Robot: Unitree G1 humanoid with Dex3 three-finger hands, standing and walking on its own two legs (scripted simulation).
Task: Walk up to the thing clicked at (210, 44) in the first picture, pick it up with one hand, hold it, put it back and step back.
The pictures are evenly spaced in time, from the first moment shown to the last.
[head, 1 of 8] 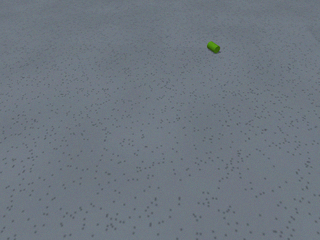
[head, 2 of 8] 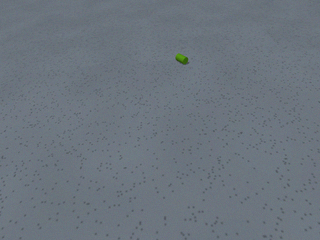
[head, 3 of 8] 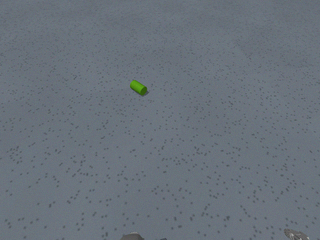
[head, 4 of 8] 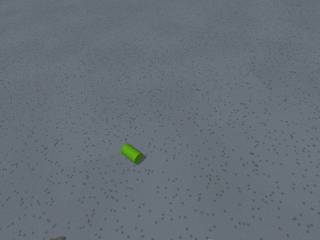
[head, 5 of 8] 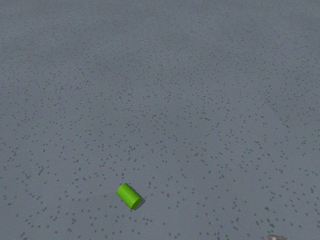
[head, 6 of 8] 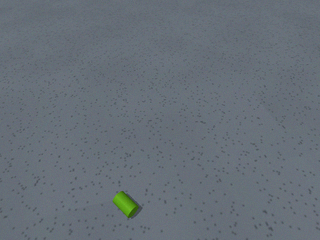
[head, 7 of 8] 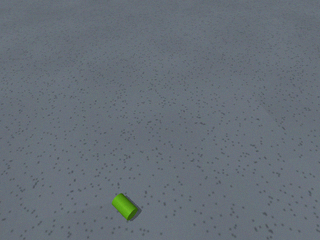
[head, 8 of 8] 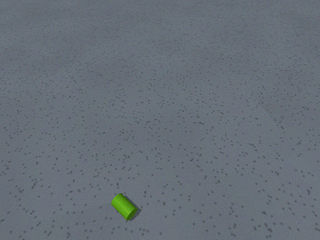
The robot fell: no
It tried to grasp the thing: no
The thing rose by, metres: 0.00
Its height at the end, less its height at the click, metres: +0.00
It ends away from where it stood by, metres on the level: 0.00
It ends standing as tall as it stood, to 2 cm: yes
